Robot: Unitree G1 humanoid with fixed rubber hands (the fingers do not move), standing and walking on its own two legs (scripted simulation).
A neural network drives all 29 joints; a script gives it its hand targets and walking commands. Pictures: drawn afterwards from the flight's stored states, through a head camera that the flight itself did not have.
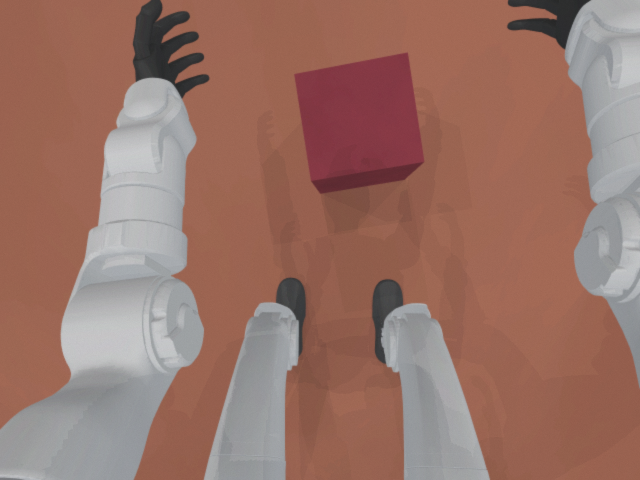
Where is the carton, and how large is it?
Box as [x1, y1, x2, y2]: [294, 52, 423, 193]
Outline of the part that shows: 407,52 294,74 311,181 320,193 404,179 423,162 423,155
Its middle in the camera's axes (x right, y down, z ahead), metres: +0.08 -0.23 +0.83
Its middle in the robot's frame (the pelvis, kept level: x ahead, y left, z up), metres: +0.57 -0.02 -0.54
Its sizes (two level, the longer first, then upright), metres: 0.210 0.200 0.250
